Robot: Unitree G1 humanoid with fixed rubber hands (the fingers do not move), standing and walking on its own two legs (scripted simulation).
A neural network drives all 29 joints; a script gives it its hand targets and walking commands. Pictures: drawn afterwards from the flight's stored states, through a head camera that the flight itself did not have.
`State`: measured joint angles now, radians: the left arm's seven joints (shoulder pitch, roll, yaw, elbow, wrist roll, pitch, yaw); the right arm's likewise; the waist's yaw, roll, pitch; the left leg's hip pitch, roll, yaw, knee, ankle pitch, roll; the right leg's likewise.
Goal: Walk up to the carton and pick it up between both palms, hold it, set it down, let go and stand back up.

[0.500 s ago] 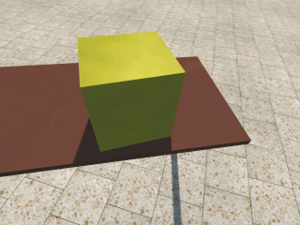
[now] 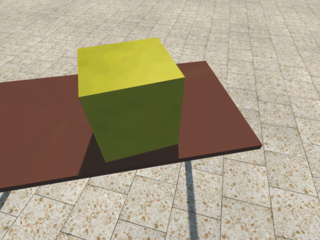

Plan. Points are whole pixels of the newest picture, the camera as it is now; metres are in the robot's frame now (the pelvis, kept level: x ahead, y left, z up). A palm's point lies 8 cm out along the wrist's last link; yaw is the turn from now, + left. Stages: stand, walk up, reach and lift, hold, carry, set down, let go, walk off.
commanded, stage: stand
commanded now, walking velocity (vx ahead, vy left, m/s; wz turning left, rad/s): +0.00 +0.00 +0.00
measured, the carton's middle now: (131, 99) +0.53 +0.10 +0.07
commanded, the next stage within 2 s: none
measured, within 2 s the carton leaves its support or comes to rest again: neither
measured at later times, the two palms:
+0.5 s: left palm out of the picture +0.06 +0.30 -0.13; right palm out of the picture +0.03 -0.31 -0.11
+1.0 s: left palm out of the picture +0.09 +0.31 -0.11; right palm out of the picture +0.09 -0.30 -0.11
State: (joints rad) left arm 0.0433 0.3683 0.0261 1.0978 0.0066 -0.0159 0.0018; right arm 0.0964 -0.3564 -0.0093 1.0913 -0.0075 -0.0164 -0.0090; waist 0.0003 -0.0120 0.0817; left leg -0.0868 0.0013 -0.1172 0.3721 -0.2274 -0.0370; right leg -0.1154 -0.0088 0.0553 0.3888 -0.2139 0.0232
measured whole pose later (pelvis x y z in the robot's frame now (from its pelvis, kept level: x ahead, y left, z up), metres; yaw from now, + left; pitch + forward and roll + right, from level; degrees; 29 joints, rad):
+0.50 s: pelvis -0.02 +0.00 +0.00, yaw -1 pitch -3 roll +0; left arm 0.06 0.38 0.03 1.14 0.01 0.00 -0.01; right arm 0.15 -0.36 0.00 1.11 -0.02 -0.01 0.00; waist 0.01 -0.03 0.09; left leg -0.14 0.02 -0.11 0.39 -0.21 -0.04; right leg -0.16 0.01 0.07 0.38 -0.18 0.02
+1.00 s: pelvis +0.00 +0.00 +0.00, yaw +0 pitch -2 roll +0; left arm 0.07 0.38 0.02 1.13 0.00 -0.01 0.00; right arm 0.09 -0.36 0.00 1.10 -0.01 -0.01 -0.01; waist 0.01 0.00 0.07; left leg -0.10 0.01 -0.11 0.36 -0.22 -0.04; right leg -0.13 -0.01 0.06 0.38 -0.21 0.02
